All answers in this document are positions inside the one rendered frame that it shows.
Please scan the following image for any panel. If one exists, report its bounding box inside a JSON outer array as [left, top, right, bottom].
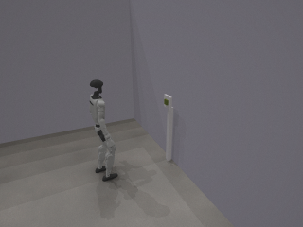
[[164, 94, 174, 161]]

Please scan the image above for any button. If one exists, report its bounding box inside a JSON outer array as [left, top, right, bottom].
[[164, 99, 169, 106]]

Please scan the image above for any right robot upper arm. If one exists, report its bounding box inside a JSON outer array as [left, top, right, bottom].
[[97, 99, 105, 123]]

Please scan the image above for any robot right thigh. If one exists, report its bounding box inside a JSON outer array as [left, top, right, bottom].
[[99, 131, 115, 159]]

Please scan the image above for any right robot forearm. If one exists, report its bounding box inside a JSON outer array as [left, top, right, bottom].
[[99, 119, 111, 141]]

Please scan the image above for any right robot hand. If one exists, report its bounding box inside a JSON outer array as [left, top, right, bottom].
[[106, 139, 116, 153]]

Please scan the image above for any robot right foot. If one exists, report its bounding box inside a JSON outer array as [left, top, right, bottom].
[[102, 173, 118, 182]]

